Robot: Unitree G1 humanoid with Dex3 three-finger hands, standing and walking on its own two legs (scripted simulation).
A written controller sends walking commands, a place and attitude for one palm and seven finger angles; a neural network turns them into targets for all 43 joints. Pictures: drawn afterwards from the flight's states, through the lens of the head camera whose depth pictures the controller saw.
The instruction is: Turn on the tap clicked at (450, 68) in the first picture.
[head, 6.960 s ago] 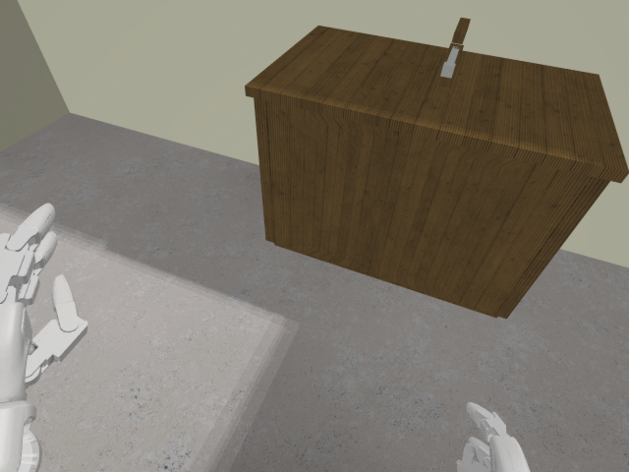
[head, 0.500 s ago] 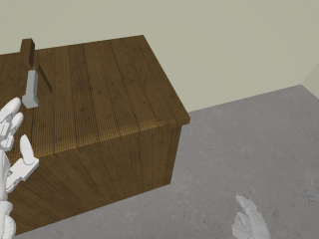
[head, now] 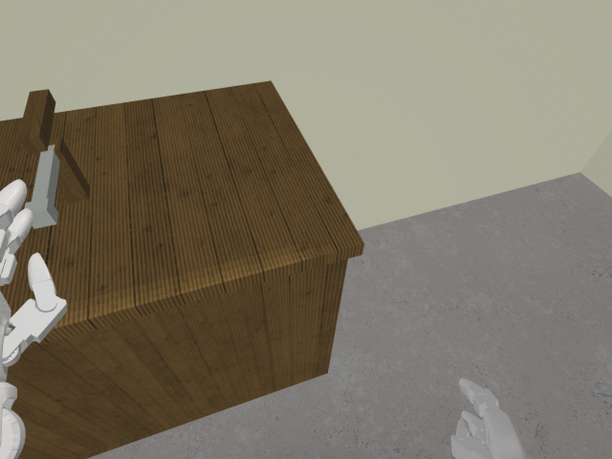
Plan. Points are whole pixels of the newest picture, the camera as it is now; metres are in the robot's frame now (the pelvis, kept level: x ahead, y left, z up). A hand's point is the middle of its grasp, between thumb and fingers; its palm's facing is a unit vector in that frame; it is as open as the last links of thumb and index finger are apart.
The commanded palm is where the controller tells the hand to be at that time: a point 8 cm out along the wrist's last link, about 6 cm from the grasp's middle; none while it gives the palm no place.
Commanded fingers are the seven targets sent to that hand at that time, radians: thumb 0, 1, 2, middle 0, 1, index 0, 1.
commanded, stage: shuffle to correct the standing spot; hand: left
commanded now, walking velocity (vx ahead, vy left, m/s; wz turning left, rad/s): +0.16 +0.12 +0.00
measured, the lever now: (41, 213) +0.39 +0.39 +0.10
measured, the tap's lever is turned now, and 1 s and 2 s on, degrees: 0 0 0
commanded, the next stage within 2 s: come to a stop and stand still in 0.20 s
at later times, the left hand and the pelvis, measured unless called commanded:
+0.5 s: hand (78, 232) +0.29 +0.25 +0.19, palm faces +0.39 -0.79 -0.47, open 7.4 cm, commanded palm +0.23 +0.30 +0.19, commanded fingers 0.00 0.90 0.90 -0.20 -0.30 -0.20 -0.30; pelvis +0.08 +0.02 +0.00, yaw +1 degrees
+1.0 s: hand (49, 231) +0.29 +0.29 +0.18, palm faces +0.43 -0.83 -0.36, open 7.4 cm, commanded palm +0.25 +0.32 +0.19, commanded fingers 0.00 0.90 0.90 -0.20 -0.30 -0.20 -0.30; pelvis +0.09 +0.04 +0.02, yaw +0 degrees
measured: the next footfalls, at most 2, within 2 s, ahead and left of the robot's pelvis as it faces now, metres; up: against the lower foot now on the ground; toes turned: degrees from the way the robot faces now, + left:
left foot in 0.20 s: +0.12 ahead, +0.13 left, +0.00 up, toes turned +1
right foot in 0.46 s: +0.15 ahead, -0.06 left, +0.00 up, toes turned +2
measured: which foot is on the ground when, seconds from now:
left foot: down 0.00-0.10, up 0.12-0.18, down 0.20-1.00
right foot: down 0.00-0.22, up 0.24-0.44, down 0.46-1.00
